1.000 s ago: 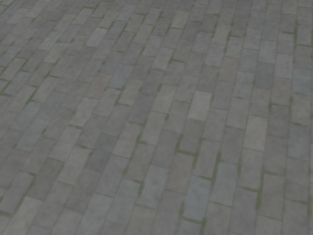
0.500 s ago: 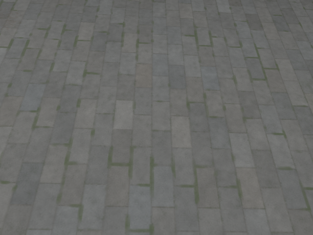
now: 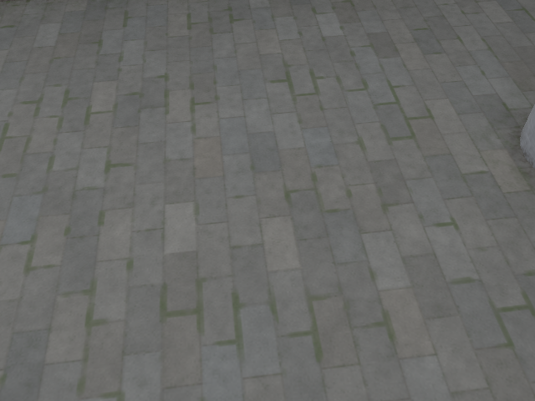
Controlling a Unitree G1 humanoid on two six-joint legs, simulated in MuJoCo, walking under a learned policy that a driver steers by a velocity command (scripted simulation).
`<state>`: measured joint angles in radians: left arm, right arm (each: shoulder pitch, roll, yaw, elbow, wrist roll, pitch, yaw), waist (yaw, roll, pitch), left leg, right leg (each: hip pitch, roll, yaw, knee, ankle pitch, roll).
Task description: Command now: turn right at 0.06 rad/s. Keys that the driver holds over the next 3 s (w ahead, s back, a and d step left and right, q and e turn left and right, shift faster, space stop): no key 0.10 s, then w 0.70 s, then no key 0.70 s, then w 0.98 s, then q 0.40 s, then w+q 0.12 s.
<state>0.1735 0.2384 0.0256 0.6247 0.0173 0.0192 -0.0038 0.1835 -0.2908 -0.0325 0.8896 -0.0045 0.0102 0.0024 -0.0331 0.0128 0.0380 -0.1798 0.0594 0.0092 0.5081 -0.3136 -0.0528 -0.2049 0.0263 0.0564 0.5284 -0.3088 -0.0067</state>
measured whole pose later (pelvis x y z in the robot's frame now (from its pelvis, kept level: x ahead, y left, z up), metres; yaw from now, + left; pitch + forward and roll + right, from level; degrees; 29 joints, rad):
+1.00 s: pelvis +0.32 +0.00 +0.01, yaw +1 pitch +0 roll -2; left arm 0.24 0.26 0.04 0.80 0.01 -0.10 -0.03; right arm 0.18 -0.31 -0.04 0.84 0.00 -0.06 -0.02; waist 0.02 0.04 0.07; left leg -0.56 0.08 -0.05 1.02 -0.31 -0.02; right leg -0.21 0.07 -0.05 0.31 -0.11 -0.07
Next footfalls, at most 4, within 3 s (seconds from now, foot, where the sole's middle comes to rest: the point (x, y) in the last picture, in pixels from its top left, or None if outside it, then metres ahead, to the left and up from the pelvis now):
0.78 right None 0.40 -0.09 -0.77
1.20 left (221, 394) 0.52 0.14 -0.77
2.06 left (212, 321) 0.72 0.17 -0.77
2.60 right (297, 232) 1.01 -0.08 -0.77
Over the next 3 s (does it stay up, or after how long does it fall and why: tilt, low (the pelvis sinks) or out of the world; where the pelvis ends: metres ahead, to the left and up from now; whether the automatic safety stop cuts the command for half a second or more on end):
stays up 0.92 0.03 0.01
